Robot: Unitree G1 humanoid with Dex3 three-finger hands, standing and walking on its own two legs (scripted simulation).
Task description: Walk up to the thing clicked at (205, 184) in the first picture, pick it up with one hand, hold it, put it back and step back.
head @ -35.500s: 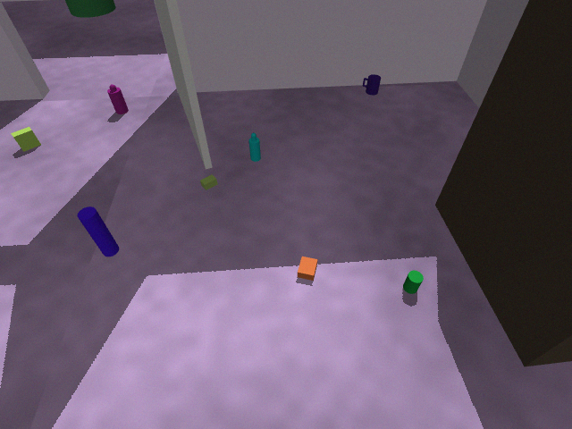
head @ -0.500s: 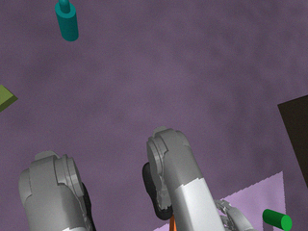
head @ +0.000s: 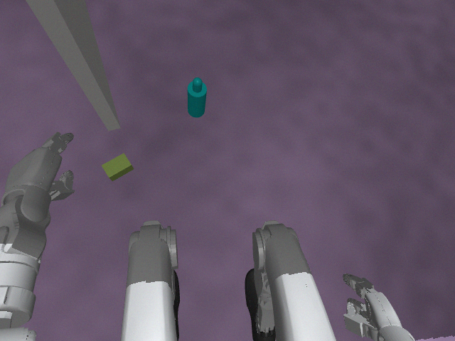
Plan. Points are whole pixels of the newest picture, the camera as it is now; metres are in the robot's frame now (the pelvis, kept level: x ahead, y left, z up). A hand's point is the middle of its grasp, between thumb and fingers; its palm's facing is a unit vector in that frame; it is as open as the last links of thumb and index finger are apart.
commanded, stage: home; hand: left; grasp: from above
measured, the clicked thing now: (118, 167) +0.51 +0.31 -0.42
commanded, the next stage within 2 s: none
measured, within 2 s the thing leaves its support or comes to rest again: neither
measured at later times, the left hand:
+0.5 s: hand (32, 241) +0.27 +0.23 +0.10, palm faces +0.12 -0.95 -0.29, open 7.4 cm
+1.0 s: hand out of the picture +0.21 +0.20 +0.23, palm faces +0.19 -0.96 -0.19, open 7.4 cm
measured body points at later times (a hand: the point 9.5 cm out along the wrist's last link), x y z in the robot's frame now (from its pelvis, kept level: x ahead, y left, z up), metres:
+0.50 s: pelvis +0.05 +0.00 +0.19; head +0.15 +0.03 +0.63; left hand +0.26 +0.28 +0.12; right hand +0.25 -0.22 +0.10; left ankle +0.09 +0.13 -0.41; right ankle +0.09 -0.13 -0.41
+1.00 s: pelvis +0.08 +0.00 +0.27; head +0.09 +0.01 +0.72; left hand +0.20 +0.25 +0.24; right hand +0.28 -0.22 +0.21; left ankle +0.09 +0.13 -0.41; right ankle +0.09 -0.13 -0.41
